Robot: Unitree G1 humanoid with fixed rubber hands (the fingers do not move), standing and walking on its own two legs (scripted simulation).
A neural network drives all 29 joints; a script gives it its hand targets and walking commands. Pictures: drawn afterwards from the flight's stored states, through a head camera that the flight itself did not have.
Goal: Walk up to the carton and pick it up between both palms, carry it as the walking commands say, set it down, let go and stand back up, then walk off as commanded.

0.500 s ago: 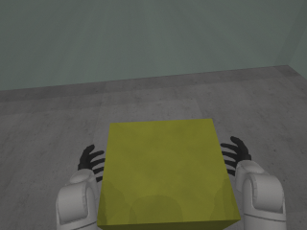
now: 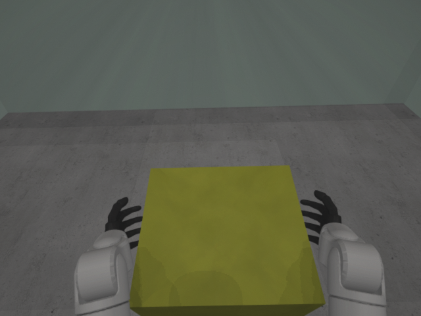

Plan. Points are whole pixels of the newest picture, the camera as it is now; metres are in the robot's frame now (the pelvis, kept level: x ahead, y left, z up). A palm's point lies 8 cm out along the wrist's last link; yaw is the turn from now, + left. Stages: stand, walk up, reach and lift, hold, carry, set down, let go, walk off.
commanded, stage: carry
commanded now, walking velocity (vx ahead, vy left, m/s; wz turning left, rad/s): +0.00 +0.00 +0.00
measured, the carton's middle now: (221, 241) +0.30 +0.00 +0.01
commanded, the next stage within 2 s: hold in 0.88 s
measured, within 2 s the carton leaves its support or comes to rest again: neither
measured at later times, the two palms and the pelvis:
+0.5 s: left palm (120, 233) +0.27 +0.19 +0.08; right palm (325, 229) +0.28 -0.18 +0.08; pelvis +0.01 +0.00 +0.00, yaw +0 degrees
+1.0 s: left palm (129, 234) +0.30 +0.19 +0.04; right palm (316, 235) +0.29 -0.18 +0.03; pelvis +0.01 +0.00 +0.01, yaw -2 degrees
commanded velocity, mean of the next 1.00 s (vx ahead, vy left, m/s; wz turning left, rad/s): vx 0.00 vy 0.00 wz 0.00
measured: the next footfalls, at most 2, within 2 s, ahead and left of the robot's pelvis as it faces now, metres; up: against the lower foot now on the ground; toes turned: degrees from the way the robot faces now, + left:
none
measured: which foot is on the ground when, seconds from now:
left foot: down 0.00-1.00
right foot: down 0.00-1.00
